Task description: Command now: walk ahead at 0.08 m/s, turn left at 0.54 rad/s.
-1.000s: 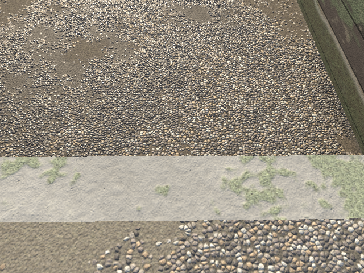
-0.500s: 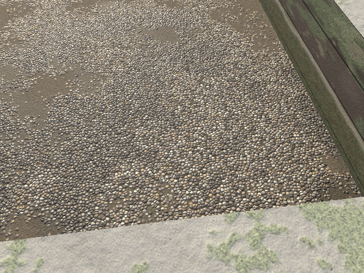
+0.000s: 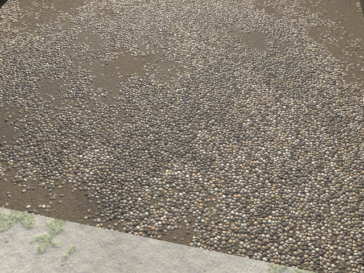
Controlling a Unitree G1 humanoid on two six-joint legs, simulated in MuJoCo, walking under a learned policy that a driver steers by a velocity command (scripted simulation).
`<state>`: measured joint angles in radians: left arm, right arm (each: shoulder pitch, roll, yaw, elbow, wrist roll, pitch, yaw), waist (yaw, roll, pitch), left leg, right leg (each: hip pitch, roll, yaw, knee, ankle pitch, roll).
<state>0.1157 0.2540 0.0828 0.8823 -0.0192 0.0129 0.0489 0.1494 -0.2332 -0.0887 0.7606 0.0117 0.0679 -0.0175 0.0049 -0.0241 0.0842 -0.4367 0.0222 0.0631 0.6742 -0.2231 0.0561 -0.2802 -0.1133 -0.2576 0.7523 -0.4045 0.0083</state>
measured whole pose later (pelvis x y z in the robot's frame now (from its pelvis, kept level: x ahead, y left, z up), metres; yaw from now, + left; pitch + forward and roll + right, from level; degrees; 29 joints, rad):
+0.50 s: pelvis -0.01 -0.04 +0.01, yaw +14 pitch -1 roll +0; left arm 0.19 0.25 0.07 0.82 0.02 0.02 0.01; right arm 0.18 -0.25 -0.06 0.72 0.01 0.07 -0.04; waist 0.00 0.02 0.05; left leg -0.44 -0.10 -0.14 0.59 -0.21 0.02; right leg -0.26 -0.01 0.02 0.61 -0.35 0.00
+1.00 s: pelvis -0.04 -0.04 +0.02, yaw +15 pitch -2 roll +0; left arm 0.21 0.22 0.05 0.84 0.00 0.03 0.04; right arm 0.24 -0.20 -0.03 0.95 0.00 0.01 -0.05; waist 0.02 -0.01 0.03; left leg -0.20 -0.01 -0.08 0.52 -0.29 -0.01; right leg -0.23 -0.02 0.01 0.51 -0.26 0.02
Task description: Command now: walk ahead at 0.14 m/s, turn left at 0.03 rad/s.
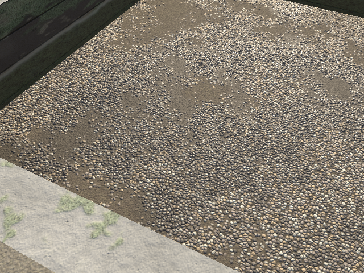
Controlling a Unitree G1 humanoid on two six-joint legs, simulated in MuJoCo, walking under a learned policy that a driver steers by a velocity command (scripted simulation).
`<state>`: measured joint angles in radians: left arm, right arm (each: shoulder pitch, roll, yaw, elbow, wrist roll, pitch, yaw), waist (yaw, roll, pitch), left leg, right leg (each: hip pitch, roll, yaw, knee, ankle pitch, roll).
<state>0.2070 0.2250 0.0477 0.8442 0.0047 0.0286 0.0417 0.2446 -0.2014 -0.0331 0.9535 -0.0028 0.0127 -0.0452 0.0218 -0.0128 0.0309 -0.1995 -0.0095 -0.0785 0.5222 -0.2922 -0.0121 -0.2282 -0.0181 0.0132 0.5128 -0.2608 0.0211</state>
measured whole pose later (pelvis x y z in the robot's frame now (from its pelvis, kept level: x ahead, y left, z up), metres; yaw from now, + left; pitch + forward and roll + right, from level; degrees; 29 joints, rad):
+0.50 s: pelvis +0.11 +0.00 +0.00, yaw +0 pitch +1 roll +0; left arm 0.50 0.20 0.05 0.89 -0.01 -0.05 0.02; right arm 0.11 -0.23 -0.03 0.92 0.02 -0.06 0.01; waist 0.07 0.03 0.00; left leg -0.57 0.04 -0.01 0.65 -0.09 0.03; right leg -0.04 0.00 -0.02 0.35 -0.33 -0.01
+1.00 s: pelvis +0.22 +0.03 -0.01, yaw -12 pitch +0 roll +1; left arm 0.14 0.25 0.05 0.66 0.00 0.09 -0.01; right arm 0.26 -0.25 -0.04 0.76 -0.02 0.03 -0.04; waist -0.03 0.01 0.03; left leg -0.31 0.06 0.20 0.59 -0.27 0.03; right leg -0.45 -0.01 -0.04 0.82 -0.37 -0.05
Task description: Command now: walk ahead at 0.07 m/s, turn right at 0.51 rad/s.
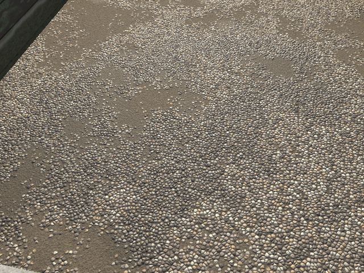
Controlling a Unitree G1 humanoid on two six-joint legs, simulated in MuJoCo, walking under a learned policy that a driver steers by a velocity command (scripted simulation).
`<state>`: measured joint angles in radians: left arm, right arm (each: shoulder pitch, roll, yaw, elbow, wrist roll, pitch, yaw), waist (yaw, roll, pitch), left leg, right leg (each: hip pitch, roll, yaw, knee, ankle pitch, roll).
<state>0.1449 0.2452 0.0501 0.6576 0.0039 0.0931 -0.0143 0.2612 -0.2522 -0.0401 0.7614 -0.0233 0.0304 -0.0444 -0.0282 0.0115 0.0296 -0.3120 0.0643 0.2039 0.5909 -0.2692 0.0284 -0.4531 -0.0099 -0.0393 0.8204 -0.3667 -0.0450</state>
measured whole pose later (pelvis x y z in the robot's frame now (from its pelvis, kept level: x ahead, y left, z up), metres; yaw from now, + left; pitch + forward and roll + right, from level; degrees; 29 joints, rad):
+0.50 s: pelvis -0.01 +0.02 +0.00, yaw -17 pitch +1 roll +2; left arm 0.20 0.29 0.04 0.57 -0.02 0.10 0.04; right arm 0.13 -0.30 -0.05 0.68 0.01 0.02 -0.01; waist 0.03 0.01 0.08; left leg -0.37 -0.02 -0.11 0.71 -0.39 -0.04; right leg -0.41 0.12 0.22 0.57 -0.16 -0.03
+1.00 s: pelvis -0.01 +0.05 +0.01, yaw -20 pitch -1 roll +0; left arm 0.28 0.24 0.00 0.72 0.00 0.04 0.02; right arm 0.20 -0.22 0.00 0.70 0.01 0.01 0.02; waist 0.00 0.01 0.02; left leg -0.24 0.00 -0.05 0.51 -0.26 -0.02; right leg -0.22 0.01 0.14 0.51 -0.28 0.05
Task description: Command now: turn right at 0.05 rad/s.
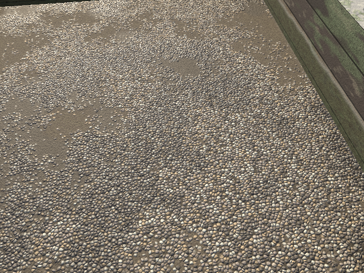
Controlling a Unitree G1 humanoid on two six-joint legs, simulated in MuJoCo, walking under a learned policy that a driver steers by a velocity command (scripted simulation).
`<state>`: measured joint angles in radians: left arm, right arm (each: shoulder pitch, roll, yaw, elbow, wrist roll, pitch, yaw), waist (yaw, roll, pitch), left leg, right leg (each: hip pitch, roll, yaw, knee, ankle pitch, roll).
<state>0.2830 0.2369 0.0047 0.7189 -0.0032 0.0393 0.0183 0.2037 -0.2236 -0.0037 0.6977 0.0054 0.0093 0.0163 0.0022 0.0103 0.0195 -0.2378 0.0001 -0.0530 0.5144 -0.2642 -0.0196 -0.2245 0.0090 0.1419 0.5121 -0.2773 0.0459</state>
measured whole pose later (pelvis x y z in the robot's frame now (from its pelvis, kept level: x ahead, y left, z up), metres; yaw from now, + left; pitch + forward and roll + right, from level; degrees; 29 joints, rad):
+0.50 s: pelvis +0.03 +0.00 +0.00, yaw +0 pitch -1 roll +0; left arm 0.28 0.22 0.02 0.85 -0.01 0.07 0.05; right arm 0.29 -0.23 -0.02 0.75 0.01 0.02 -0.02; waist 0.00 0.00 0.02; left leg -0.19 0.01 -0.05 0.50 -0.30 -0.03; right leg -0.17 0.02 0.14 0.49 -0.30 0.03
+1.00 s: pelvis +0.10 -0.01 -0.02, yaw +0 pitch +1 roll +0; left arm 0.26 0.27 0.05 0.78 -0.01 0.02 0.03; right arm 0.33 -0.22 -0.02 0.72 -0.01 0.01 -0.02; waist -0.04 -0.03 0.00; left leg -0.20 0.01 0.00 0.65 -0.46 0.01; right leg -0.48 0.09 0.12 1.17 -0.42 -0.01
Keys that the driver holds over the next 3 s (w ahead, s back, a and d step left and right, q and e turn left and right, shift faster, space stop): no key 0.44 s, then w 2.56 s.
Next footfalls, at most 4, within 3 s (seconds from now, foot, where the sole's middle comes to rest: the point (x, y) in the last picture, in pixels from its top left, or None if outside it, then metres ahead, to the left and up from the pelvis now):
1.12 right None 0.21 -0.13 -0.77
1.44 left None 0.15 0.08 -0.77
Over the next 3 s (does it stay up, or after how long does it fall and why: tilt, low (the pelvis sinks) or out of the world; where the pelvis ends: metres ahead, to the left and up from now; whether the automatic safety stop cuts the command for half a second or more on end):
stays up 0.19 -0.03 -0.01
